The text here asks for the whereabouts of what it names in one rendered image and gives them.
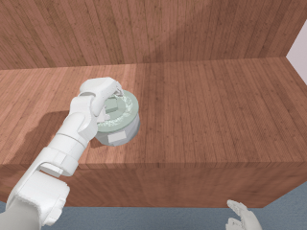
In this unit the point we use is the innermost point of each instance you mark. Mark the robot left upper arm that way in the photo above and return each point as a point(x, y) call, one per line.
point(39, 202)

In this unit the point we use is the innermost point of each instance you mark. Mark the pot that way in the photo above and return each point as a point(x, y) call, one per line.
point(120, 137)

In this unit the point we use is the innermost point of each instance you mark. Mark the lid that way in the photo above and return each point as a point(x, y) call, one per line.
point(128, 108)

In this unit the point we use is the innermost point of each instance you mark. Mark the left robot hand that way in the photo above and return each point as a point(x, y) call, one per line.
point(106, 87)

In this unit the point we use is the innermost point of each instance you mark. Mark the left robot forearm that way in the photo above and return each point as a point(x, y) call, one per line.
point(64, 151)

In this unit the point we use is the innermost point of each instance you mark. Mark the table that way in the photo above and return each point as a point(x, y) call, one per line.
point(223, 113)

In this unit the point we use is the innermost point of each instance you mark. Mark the knob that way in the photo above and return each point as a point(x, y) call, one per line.
point(111, 104)

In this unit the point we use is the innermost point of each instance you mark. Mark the right robot hand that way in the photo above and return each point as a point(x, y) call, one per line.
point(248, 220)

